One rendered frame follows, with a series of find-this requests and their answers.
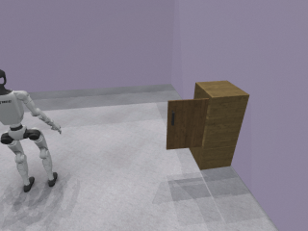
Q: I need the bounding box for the robot foot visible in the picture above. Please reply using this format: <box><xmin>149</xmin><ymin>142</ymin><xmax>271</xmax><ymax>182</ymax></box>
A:
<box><xmin>48</xmin><ymin>172</ymin><xmax>58</xmax><ymax>187</ymax></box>
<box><xmin>23</xmin><ymin>176</ymin><xmax>35</xmax><ymax>193</ymax></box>

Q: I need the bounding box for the robot right upper arm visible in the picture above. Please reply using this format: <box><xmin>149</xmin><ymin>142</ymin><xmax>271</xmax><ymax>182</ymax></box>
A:
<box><xmin>14</xmin><ymin>90</ymin><xmax>40</xmax><ymax>116</ymax></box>

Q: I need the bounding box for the handle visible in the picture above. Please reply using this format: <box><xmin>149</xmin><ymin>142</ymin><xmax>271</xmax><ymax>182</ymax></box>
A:
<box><xmin>171</xmin><ymin>111</ymin><xmax>175</xmax><ymax>126</ymax></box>

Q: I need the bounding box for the robot right foot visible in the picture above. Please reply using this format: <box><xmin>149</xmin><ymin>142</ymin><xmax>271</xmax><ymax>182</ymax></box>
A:
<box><xmin>48</xmin><ymin>172</ymin><xmax>58</xmax><ymax>187</ymax></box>

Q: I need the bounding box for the robot left foot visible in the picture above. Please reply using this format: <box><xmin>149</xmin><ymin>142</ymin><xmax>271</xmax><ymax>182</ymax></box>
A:
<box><xmin>23</xmin><ymin>176</ymin><xmax>35</xmax><ymax>193</ymax></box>

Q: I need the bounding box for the robot right hand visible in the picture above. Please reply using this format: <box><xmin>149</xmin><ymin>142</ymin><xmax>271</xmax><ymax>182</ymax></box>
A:
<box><xmin>51</xmin><ymin>121</ymin><xmax>62</xmax><ymax>134</ymax></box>

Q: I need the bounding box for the cupboard door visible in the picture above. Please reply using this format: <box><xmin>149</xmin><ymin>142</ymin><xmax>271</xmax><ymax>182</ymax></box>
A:
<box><xmin>166</xmin><ymin>98</ymin><xmax>209</xmax><ymax>150</ymax></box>

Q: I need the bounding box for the right robot forearm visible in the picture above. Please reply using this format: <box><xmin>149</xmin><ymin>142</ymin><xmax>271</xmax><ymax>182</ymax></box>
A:
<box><xmin>37</xmin><ymin>108</ymin><xmax>55</xmax><ymax>126</ymax></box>

